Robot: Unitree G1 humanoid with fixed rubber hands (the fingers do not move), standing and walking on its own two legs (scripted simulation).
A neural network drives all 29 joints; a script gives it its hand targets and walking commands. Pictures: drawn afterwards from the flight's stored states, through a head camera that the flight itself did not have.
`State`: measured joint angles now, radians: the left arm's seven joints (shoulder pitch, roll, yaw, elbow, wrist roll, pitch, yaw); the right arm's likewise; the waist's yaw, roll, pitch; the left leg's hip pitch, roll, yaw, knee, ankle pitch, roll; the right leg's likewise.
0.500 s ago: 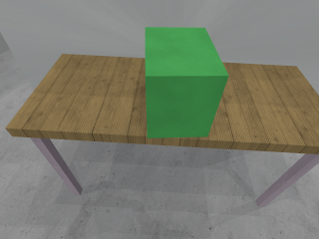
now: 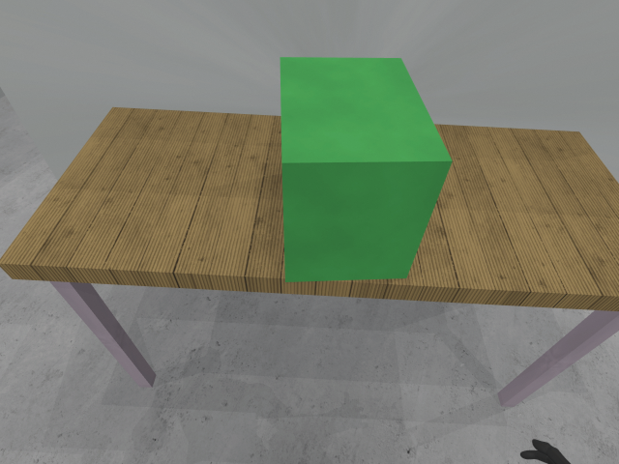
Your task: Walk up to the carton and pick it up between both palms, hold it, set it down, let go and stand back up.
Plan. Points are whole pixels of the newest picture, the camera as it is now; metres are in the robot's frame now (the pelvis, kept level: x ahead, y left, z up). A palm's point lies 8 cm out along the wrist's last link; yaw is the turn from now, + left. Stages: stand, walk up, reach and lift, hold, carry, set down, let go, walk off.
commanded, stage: walk up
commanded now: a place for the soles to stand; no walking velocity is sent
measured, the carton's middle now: (343, 168) +0.60 -0.06 +0.05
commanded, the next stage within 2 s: none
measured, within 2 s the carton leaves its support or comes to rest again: neither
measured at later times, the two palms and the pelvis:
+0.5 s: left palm out of the picture +0.13 +0.29 -0.09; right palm out of the picture +0.08 -0.35 -0.09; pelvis +0.02 -0.02 +0.00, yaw +1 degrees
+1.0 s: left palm out of the picture +0.16 +0.27 -0.10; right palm out of the picture +0.17 -0.37 -0.08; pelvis +0.08 -0.04 +0.00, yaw -1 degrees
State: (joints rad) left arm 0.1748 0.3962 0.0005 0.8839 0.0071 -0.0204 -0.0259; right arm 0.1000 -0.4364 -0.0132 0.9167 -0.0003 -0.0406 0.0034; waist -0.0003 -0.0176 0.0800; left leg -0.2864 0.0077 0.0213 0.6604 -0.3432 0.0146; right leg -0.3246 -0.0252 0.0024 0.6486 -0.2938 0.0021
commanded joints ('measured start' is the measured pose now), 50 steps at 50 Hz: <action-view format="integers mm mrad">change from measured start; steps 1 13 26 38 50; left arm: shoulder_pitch -38 -63 -19 88 70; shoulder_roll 200 192 213 312 260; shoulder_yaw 48 42 104 111 64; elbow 25 24 -63 -84 -24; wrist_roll -4 1 28 4 15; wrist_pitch -17 -16 -19 -33 -36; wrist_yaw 24 22 -50 5 19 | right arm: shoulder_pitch -45 -73 174 167 9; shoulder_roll -179 -167 -303 -181 -156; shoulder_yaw -41 -30 -125 -72 -40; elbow -11 2 -75 -66 -54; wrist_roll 2 -2 -24 -16 -5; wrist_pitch -9 -11 -55 -16 3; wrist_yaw -3 -4 -4 8 2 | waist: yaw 13 13 -10 25 -1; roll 15 -25 104 -154 -71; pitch -144 -152 -112 45 -66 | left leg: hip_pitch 71 100 195 -149 -55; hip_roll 122 147 280 18 44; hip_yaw -129 -139 -272 18 -36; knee -177 -228 -258 145 -58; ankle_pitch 217 222 64 -119 -4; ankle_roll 46 48 196 -9 22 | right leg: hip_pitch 118 108 -104 93 103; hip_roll -81 -74 -14 -198 -173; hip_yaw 121 86 -17 277 304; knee -158 -193 -12 -290 -329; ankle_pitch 223 216 -203 250 -64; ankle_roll -63 -48 -28 -225 -112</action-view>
